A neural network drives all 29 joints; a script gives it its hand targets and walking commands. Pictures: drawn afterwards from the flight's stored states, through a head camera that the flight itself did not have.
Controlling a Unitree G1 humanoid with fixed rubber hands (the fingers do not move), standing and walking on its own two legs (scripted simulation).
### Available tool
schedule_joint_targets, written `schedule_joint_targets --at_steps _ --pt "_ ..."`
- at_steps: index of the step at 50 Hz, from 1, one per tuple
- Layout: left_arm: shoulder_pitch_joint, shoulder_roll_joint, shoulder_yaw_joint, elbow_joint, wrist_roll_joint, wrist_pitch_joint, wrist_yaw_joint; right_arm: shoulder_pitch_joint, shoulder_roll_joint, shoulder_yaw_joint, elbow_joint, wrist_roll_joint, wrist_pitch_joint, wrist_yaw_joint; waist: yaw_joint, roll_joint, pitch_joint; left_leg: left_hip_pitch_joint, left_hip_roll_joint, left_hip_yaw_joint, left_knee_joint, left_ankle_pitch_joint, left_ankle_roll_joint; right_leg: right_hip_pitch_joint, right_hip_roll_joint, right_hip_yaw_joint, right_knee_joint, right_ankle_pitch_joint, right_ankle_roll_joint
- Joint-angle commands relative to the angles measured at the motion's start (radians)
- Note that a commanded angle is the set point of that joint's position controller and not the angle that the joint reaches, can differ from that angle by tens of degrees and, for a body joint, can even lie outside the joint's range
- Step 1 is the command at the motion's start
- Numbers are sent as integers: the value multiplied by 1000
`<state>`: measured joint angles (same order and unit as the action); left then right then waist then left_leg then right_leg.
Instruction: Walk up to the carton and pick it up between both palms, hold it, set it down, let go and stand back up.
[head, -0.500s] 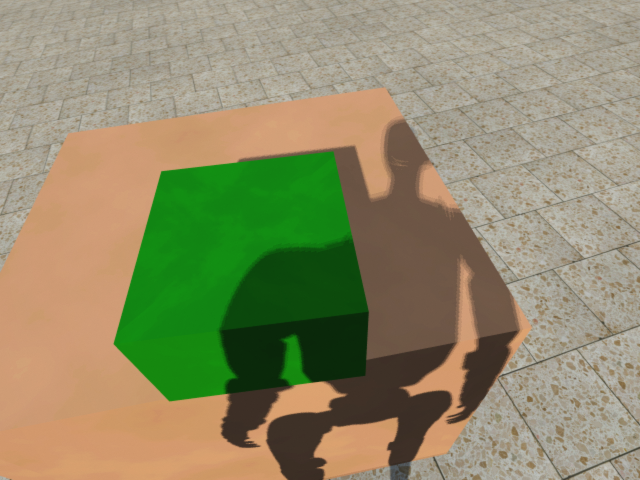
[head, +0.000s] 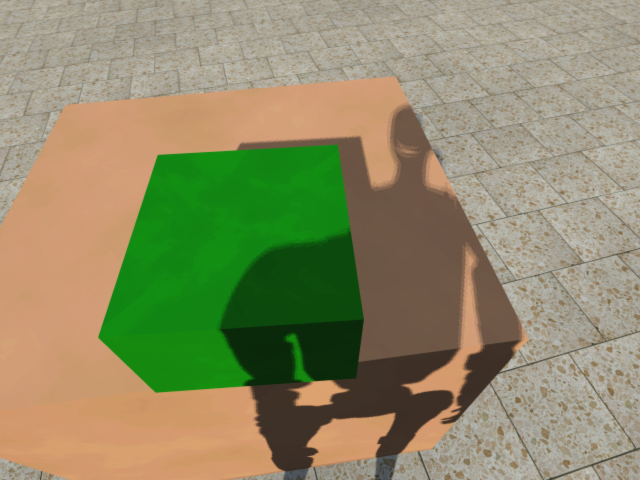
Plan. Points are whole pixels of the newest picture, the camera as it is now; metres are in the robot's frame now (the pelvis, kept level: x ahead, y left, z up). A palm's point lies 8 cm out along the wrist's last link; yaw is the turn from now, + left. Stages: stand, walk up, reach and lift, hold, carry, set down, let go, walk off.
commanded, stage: walk up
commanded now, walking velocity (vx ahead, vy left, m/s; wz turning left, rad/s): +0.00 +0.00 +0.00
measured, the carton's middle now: (252, 261) +0.39 +0.13 +0.02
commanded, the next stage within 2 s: none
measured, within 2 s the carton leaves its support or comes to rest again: neither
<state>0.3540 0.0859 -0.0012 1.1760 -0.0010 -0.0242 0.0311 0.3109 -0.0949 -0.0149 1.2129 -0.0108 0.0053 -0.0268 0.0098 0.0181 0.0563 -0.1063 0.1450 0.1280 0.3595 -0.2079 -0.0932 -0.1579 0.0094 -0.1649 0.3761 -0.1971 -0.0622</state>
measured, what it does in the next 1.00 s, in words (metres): stands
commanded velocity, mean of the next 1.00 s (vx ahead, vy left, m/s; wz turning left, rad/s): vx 0.00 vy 0.00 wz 0.00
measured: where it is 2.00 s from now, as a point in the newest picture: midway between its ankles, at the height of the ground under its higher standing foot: outside the picture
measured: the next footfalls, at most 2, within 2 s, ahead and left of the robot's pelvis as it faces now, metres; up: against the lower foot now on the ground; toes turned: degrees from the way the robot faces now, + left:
left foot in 1.44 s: +0.01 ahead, +0.23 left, +0.00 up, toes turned +7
right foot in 1.82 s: -0.14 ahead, +0.02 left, +0.00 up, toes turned -3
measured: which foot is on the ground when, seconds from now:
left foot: down 0.00-1.00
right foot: down 0.00-1.00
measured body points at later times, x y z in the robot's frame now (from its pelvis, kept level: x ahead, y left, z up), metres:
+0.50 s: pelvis +0.02 -0.01 +0.00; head +0.04 -0.01 +0.45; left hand -0.01 +0.20 -0.17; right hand -0.02 -0.20 -0.17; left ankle -0.02 +0.17 -0.74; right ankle +0.01 -0.07 -0.74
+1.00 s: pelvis +0.04 -0.02 -0.01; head +0.05 -0.02 +0.44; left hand +0.00 +0.18 -0.17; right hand +0.01 -0.21 -0.18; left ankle -0.02 +0.17 -0.74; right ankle +0.01 -0.07 -0.74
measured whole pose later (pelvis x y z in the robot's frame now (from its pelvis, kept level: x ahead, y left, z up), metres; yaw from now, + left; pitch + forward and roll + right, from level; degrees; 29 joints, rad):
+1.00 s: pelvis +0.04 -0.02 -0.01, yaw +1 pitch -2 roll +0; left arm 0.34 0.09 0.00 1.15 0.00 -0.04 0.04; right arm 0.29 -0.09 0.00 1.21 -0.01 0.00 -0.04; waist 0.01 0.01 0.05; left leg -0.06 0.17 0.12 0.39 -0.28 -0.13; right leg -0.13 0.02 -0.18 0.45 -0.30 -0.08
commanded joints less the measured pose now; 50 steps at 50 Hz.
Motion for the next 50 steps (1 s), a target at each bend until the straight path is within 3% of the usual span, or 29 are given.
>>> schedule_joint_targets --at_steps 1,3,4,5,6,7,8,9,10,11,12,14,18,19,21,22,24,28,30,31,32,36,37,42,45,46,47,49,50 --pt "99 99 19 -19 -3 -8 3 99 -69 -5 2 -4 -14 -8 7 5 68 -40 12 -41 -57 51 49 -59 -142 158 -139 35 26" --pt "79 80 12 -22 1 -8 3 126 -45 4 10 6 -17 -8 -10 -39 67 -57 9 -48 -53 37 39 -68 -137 143 -137 19 25" --pt "76 92 20 -25 -6 -9 3 115 -61 2 12 4 -19 -8 -5 -38 57 -64 10 -39 -49 32 36 -58 -131 139 -133 5 34" --pt "63 85 20 -29 1 -11 5 112 -65 1 4 -7 -23 -9 -11 7 52 -54 13 -46 -53 63 47 -42 -138 139 -110 90 21" --pt "78 99 18 -29 -4 -11 5 116 -55 1 7 -5 -21 -9 -7 -21 37 -41 11 -42 -39 58 35 -64 -135 135 -113 59 25" --pt "68 87 19 -34 -4 -13 5 124 -57 1 16 -7 -21 -10 -3 1 31 -53 14 -40 -43 68 35 -28 -133 135 -103 76 23" --pt "61 96 19 -33 -1 -11 4 140 -50 4 22 2 -24 -10 -13 -29 42 -86 22 -38 -59 50 29 -11 -132 114 -87 106 28" --pt "77 63 12 -27 0 -11 4 121 -57 3 16 -1 -23 -11 -9 -11 37 -52 14 -37 -44 67 32 -29 -138 126 -89 138 20" --pt "75 86 16 -26 -1 -9 3 124 -61 1 19 -4 -23 -13 -5 -32 56 -60 17 -36 -44 54 30 -44 -141 121 -89 131 27" --pt "64 84 20 -34 -2 -8 5 133 -49 6 13 -3 -21 -12 -6 22 64 -64 11 -42 -47 52 31 -49 -140 138 -91 83 22" --pt "59 78 17 -30 -5 -4 7 118 -48 6 6 -4 -21 -11 -5 36 105 -105 15 -44 -43 41 35 -59 -141 128 -90 98 23" --pt "73 87 20 -38 -3 -8 6 136 -31 7 9 0 -21 -12 -10 -9 59 -78 14 -41 -31 42 36 -44 -146 134 -78 128 10" --pt "55 85 16 -34 0 -7 9 119 -38 8 11 1 -14 -10 -8 22 95 -115 16 -38 -45 39 24 -24 -136 124 -77 101 17" --pt "80 91 13 -34 0 -7 4 107 -53 6 1 -10 -12 -11 11 -26 95 -80 17 -37 -37 45 26 -48 -133 134 -83 95 27" --pt "82 94 17 -29 -2 -16 7 114 -56 1 -4 -5 -16 -9 -6 -38 32 -45 26 -31 -23 83 24 -1 -144 130 -66 241 19" --pt "83 115 17 -28 -4 -20 7 115 -67 5 -1 -5 -21 -10 2 -67 20 -31 25 -33 -22 97 23 16 -146 136 -47 319 20" --pt "81 110 23 -41 2 -22 9 112 -73 1 11 -1 -21 -13 -10 3 16 -42 22 -27 -13 88 22 31 -154 140 -41 352 16" --pt "94 83 11 -30 0 -17 8 104 -61 1 13 3 -7 -13 -6 -41 89 -42 15 -24 -14 67 13 -57 -143 138 -70 268 19" --pt "92 85 15 -32 -3 -23 14 105 -51 4 7 2 -9 -12 -10 -42 57 -31 23 -22 -11 110 14 -16 -147 129 -49 363 7" --pt "103 87 17 -24 5 -25 14 94 -65 1 2 -5 -13 -14 0 19 35 -12 19 -24 -11 122 13 12 -141 133 -36 384 11" --pt "114 94 15 -27 3 -27 14 82 -61 -2 -2 5 -13 -16 2 -2 26 -12 13 -13 -3 117 14 20 -149 141 -36 426 7" --pt "107 94 14 -21 4 -21 12 76 -55 -1 9 -1 -5 -18 4 -26 54 -51 11 -9 -8 69 7 28 -145 143 -34 373 9" --pt "110 107 19 -28 5 -18 13 83 -49 7 6 2 -3 -21 9 14 57 -39 8 -8 -18 82 3 27 -159 144 -23 371 4" --pt "94 97 11 -29 1 -18 13 86 -56 4 -2 3 2 -16 -12 -31 87 -26 21 -23 -11 76 13 -44 -145 142 -59 272 8" --pt "109 87 14 -24 9 -20 13 83 -68 0 -8 -2 -5 -17 2 7 75 -48 16 -19 -11 92 18 23 -145 126 -47 371 9" --pt "123 93 9 -27 2 -19 14 85 -53 9 -8 4 -5 -19 -1 -5 62 -24 19 -20 -16 83 18 19 -162 149 -41 394 -6" --pt "126 97 15 -23 6 -21 14 89 -59 9 2 1 -7 -20 -4 -55 49 0 25 -17 -17 97 9 26 -158 146 -38 430 1" --pt "116 73 12 -26 2 -17 14 83 -54 9 -5 7 -7 -17 -2 8 55 -22 16 -15 -26 68 17 19 -150 136 -52 334 -4" --pt "114 116 29 -42 21 -13 11 63 -48 20 -24 2 -8 -23 9 -23 57 -10 1 -7 -21 89 14 -9 -147 147 -75 297 -22"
